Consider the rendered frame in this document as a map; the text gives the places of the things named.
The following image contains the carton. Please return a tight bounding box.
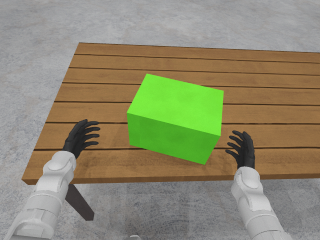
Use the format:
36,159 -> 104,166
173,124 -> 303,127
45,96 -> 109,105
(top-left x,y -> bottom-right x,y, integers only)
127,74 -> 224,165

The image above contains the left robot forearm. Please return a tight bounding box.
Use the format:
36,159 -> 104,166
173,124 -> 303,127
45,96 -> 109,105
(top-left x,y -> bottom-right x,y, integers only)
3,150 -> 77,240

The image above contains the robot right hand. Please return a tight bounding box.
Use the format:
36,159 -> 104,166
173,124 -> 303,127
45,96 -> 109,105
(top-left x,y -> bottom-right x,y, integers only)
225,130 -> 255,169

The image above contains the robot left hand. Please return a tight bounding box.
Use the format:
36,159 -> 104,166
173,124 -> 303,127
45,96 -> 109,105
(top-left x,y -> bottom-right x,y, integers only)
61,119 -> 100,159

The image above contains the table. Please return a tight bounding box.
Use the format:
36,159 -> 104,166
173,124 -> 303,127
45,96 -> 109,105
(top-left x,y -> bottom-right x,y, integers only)
21,42 -> 320,221

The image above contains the right robot forearm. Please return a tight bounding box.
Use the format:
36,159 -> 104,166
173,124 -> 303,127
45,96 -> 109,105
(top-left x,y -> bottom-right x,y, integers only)
231,166 -> 293,240

